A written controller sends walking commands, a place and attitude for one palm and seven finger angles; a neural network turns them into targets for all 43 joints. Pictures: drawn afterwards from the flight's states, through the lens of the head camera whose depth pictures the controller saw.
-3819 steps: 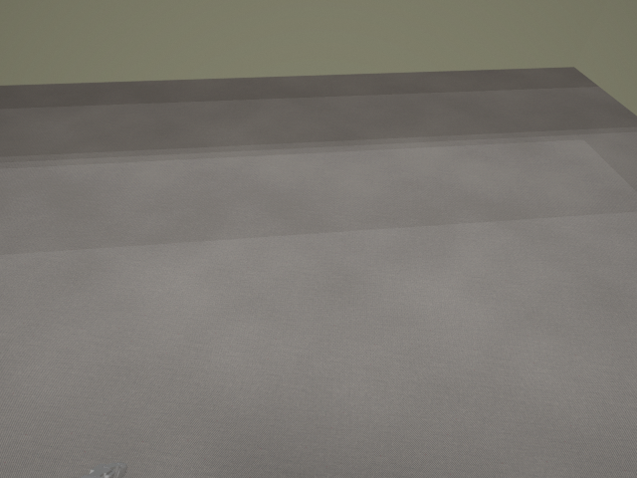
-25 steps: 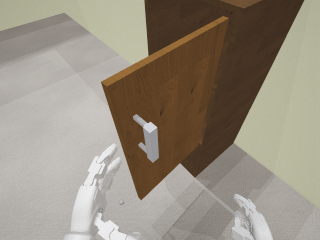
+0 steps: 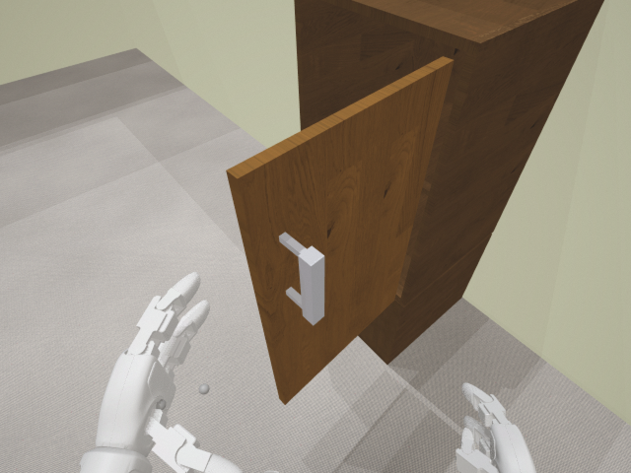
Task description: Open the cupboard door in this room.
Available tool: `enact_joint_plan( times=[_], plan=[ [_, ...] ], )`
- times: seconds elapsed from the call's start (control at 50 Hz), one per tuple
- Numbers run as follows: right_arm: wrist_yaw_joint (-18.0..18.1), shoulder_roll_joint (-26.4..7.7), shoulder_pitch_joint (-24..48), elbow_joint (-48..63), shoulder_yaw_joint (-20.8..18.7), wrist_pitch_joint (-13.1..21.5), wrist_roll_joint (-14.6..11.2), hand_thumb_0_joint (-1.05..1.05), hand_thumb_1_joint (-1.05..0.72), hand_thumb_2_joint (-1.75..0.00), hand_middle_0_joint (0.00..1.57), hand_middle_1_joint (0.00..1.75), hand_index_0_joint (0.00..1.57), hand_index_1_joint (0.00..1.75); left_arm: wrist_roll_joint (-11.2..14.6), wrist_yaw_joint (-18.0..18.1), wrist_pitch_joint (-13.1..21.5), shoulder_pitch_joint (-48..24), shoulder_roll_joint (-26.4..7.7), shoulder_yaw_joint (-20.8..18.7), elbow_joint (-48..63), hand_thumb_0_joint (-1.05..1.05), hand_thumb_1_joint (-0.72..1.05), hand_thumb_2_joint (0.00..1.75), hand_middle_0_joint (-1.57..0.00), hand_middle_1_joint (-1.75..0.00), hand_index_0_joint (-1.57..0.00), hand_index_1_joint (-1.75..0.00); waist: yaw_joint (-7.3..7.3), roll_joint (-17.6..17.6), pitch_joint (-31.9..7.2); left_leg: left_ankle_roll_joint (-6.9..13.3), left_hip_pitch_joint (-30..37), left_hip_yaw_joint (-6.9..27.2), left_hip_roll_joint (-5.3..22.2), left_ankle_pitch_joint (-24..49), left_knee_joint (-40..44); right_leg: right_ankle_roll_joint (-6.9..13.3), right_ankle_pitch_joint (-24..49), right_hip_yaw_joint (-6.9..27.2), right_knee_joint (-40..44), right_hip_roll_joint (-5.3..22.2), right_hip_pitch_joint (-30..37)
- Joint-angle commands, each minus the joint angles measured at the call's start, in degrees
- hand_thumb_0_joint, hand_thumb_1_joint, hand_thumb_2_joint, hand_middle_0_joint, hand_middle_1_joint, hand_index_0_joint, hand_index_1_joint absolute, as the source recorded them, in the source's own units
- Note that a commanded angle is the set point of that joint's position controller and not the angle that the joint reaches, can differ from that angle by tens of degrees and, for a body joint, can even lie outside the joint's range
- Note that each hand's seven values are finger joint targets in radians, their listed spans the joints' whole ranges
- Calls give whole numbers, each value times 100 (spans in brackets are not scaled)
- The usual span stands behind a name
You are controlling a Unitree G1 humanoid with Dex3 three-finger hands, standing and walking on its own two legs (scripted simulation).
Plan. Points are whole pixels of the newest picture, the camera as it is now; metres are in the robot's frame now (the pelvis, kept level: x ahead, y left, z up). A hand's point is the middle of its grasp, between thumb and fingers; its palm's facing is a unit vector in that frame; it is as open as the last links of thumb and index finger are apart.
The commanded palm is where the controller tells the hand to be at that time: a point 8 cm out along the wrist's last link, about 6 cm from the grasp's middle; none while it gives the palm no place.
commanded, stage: draw the hand back to the body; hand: left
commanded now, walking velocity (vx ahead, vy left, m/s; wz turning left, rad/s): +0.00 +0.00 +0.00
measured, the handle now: (301, 279) +0.34 +0.05 +0.09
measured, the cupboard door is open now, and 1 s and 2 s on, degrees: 94 94 94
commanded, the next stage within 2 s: step back with the hand held close in 1.24 s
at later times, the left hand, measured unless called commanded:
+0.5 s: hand (95, 357) +0.19 +0.21 +0.16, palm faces +0.25 -0.91 -0.32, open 13.4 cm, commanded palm +0.15 +0.26 +0.19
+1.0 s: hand out of the picture +0.21 +0.27 +0.22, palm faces +0.47 -0.80 -0.38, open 7.9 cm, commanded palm +0.16 +0.31 +0.23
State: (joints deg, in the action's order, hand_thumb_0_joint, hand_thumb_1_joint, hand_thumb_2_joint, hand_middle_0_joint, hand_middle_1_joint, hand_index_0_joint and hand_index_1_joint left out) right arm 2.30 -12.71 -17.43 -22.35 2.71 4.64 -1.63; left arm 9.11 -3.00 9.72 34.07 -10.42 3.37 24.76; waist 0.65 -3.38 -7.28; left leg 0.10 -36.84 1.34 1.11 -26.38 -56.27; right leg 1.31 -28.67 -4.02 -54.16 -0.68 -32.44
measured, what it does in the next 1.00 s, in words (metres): rises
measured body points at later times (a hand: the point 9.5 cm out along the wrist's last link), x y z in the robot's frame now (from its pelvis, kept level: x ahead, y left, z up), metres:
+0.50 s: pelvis +0.01 +0.02 +0.04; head +0.00 +0.01 +0.49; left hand +0.17 +0.26 +0.18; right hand +0.20 -0.19 -0.03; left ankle +0.02 +0.12 -0.68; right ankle -0.01 -0.11 -0.68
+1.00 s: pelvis +0.02 +0.01 +0.06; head +0.00 -0.01 +0.51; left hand +0.18 +0.31 +0.24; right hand +0.20 -0.21 -0.02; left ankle +0.02 +0.12 -0.68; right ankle -0.01 -0.11 -0.68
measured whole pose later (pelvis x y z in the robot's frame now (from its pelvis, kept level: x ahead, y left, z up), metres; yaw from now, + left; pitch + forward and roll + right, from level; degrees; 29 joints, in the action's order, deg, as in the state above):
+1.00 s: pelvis +0.02 +0.01 +0.06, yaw -1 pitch -4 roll +0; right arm 4.2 -13.3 -11.4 -35.3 1.8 5.1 0.0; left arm 4.3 7.3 3.7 26.9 -19.6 -19.8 23.4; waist 4.2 -3.1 0.6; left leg 1.0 -8.0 -1.1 0.0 -14.3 -26.3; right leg 0.2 -15.7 -1.6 -24.1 0.0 -4.4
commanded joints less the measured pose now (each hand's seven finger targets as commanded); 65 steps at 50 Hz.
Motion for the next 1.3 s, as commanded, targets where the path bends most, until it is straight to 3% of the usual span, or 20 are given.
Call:
enact_joint_plan(
  times=[0.0, 0.08, 0.1, 0.14, 0.16, 0.18, 0.22, 0.3, 0.44, 0.5, 0.6, 0.66, 0.84, 0.86, 0.92, 1.1, 1.2, 1.28],
  plan=[
    [105, -578, 587, 969, -270, 484, -63, 0, -90, -90, 20, 30, 20, 30, 158, -146, 211, -180, -478, -513, 1454, 0, -50, 30, -15, -30, -15, -30, 9, 161, -364, 167, 742, 56, -158, 859, 1069, -47, 1019, 110, 1216, -56, 242],
    [104, -560, 608, 928, -266, 545, -93, 0, -90, -90, 20, 30, 20, 30, 288, -246, 60, -101, -552, -715, 1673, 0, -43, 33, -15, -30, -15, -30, 46, 103, -379, 154, 964, 59, -155, 1114, 1211, -56, 1388, 6, 1234, -76, 359],
    [113, -568, 623, 885, -273, 542, -89, 0, -90, -90, 20, 30, 20, 30, 311, -251, 4, -26, -642, -870, 1583, 0, -40, 34, -15, -30, -15, -30, 77, 262, -352, 151, 944, 75, -146, 1185, 1235, -46, 1450, -11, 1252, -83, 472],
    [109, -579, 638, 890, -263, 569, -115, 0, -90, -90, 20, 30, 20, 30, 364, -344, -59, -9, -585, -839, 1738, 0, -32, 37, -16, -30, -16, -30, 69, 125, -319, 143, 1076, 79, -139, 1284, 1307, -56, 1565, -63, 1252, -98, 451],
    [265, -549, 634, 921, -248, 478, -25, 0, -90, -90, 20, 30, 20, 30, -354, 217, -139, -145, -1430, -1034, 2195, 0, -29, 39, -16, -30, -16, -30, 284, 83, -332, 138, 1172, 57, -76, 1344, 1518, 27, 1570, 294, 1586, 57, 621],
    [322, -441, 623, 875, -205, 430, 9, 0, -90, -90, 20, 30, 20, 30, -402, 454, -268, 143, -994, -895, 1964, 0, -26, 40, -16, -30, -16, -30, 172, 207, -56, 145, 1286, 13, -88, 1315, 1550, 14, 1507, 256, 1753, 75, 564],
    [355, -455, 633, 750, -181, 360, 38, 0, -90, -90, 20, 30, 20, 30, -532, 684, -425, 115, -937, -874, 1799, 0, -18, 43, -16, -30, -16, -30, 130, 264, 99, 152, 1424, 6, -58, 1378, 1670, -13, 1540, 216, 1902, 93, 724],
    [407, -511, 775, 597, -151, 335, 70, 0, -90, -90, 20, 30, 20, 30, -659, 903, -451, -235, -1142, -1077, 1767, 0, -5, 50, -17, -30, -17, -30, 126, 171, 235, 148, 1775, 40, -43, 1334, 2021, -17, 1413, 176, 2211, 89, 978],
    [391, -528, 943, 289, -122, 472, 107, 0, -90, -90, 20, 30, 20, 30, -692, 1055, -384, -378, -1303, -1455, 1778, 0, 20, 60, -18, -30, -18, -30, 193, -97, 227, 95, 2325, 120, 12, 1746, 2654, -4, 1687, 109, 2507, 75, 1611],
    [377, -555, 1078, 139, -150, 492, 119, 0, -90, -90, 20, 30, 20, 30, -670, 1087, -378, -324, -1503, -1813, 1536, 0, 31, 64, -18, -30, -18, -30, 269, 114, 288, 83, 2431, 99, 32, 1921, 2865, 10, 1839, 99, 2685, 64, 1924],
    [349, -561, 1181, -49, -188, 467, 135, 0, -90, -90, 20, 30, 20, 30, -617, 1088, -349, -560, -1643, -2210, 1360, 0, 48, 72, -19, -30, -19, -30, 293, 124, 405, 71, 2618, 4, 28, 2163, 3086, 1, 2115, 119, 2936, 62, 2218],
    [322, -560, 1209, -126, -211, 458, 129, 0, -90, -90, 20, 30, 20, 30, -604, 1086, -297, -807, -1671, -2333, 1436, 0, 58, 76, -19, -30, -19, -30, 269, -145, 425, 50, 2820, -2, 48, 2194, 3216, -4, 2084, 141, 3043, 54, 2228],
    [322, -592, 1333, -328, -287, 419, 129, 0, -90, -90, 20, 30, 20, 30, -506, 1144, -223, -1241, -2075, -3074, 1139, 0, 90, 90, -20, -30, -20, -30, 334, -151, 493, 57, 2995, -83, 9, 2254, 3423, 5, 2263, 178, 3298, 46, 2518],
    [306, -593, 1322, -349, -293, 417, 136, 0, -90, -90, 20, 30, 20, 30, -497, 1112, -214, -1153, -1865, -2903, 1028, 0, 90, 90, -20, -30, -20, -30, 306, -59, 530, 65, 3015, -89, 8, 2320, 3428, -5, 2313, 166, 3310, 46, 2514],
    [259, -641, 1330, -351, -333, 388, 136, 0, -90, -90, 20, 30, 20, 30, -484, 1057, -252, -1017, -1700, -2709, 895, 0, 90, 90, -20, -30, -20, -30, 296, 42, 497, 100, 3090, -119, 15, 2499, 3429, -33, 2494, 179, 3344, 63, 2578],
    [318, -606, 1419, -411, -344, 408, 146, 0, -90, -90, 20, 30, 20, 30, -510, 1109, -173, -1256, -2095, -2996, 1159, 0, 90, 90, -20, -30, -20, -30, 341, -96, 452, 110, 3159, -167, -48, 2258, 3428, -19, 2367, 240, 3502, 65, 2624],
    [303, -593, 1421, -448, -350, 432, 136, 0, -90, -90, 20, 30, 20, 30, -502, 1095, -162, -1178, -1973, -2913, 1025, 0, 90, 90, -20, -30, -20, -30, 331, -158, 543, 107, 3184, -192, -50, 2336, 3426, -24, 2455, 257, 3533, 71, 2616],
    [303, -584, 1436, -446, -375, 423, 140, 0, -90, -90, 20, 30, 20, 30, -474, 1066, -138, -1149, -1913, -2870, 981, 0, 90, 90, -20, -30, -20, -30, 317, 108, 526, 142, 3251, -227, -43, 2300, 3422, -66, 2452, 278, 3568, 68, 2558]
  ],
)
